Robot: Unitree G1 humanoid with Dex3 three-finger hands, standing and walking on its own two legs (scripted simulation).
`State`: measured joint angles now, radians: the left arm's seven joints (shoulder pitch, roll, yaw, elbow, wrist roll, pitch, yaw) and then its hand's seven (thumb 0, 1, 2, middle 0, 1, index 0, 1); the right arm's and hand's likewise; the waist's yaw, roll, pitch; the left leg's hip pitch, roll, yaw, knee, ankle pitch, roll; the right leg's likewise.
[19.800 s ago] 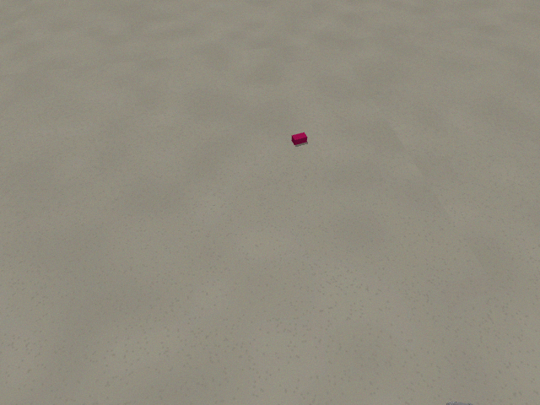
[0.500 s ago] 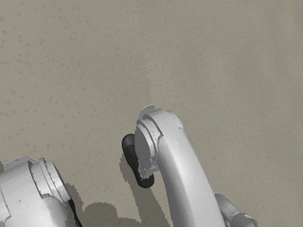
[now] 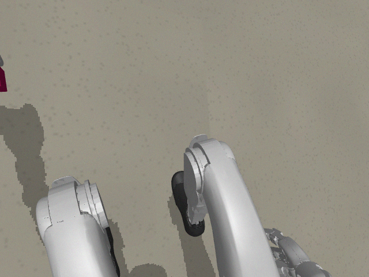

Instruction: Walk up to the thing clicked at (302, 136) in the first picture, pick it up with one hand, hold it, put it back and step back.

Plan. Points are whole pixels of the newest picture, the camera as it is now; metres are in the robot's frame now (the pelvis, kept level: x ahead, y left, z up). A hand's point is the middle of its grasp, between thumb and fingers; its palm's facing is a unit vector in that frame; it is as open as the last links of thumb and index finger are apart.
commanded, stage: lift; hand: left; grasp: from above
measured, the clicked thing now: out of the picture +0.53 +0.30 -0.21
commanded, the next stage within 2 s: hold in 1.78 s
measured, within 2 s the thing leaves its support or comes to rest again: neither
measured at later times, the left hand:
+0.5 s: hand out of the picture +0.47 +0.30 -0.09, palm faces -0.48 -0.06 -0.87, open 7.2 cm
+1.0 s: hand out of the picture +0.39 +0.29 +0.10, palm faces -0.44 -0.08 -0.89, open 7.2 cm
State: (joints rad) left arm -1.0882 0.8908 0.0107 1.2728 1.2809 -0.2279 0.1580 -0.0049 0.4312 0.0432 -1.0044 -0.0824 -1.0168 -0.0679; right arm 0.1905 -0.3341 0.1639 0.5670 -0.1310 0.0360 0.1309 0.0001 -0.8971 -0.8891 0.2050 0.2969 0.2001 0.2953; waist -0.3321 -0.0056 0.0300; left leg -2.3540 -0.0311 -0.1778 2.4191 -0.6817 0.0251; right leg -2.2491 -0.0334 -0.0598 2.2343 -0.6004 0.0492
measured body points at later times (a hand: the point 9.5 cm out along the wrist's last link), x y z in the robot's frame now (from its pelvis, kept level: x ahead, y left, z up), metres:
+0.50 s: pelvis -0.01 +0.00 +0.04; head +0.23 +0.08 +0.41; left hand +0.49 +0.30 -0.04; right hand +0.05 -0.28 -0.06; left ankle +0.07 +0.11 -0.30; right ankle +0.13 -0.15 -0.30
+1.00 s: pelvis +0.00 -0.01 +0.17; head +0.16 +0.04 +0.59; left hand +0.41 +0.29 +0.15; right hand +0.15 -0.26 +0.05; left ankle +0.07 +0.11 -0.30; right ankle +0.13 -0.15 -0.30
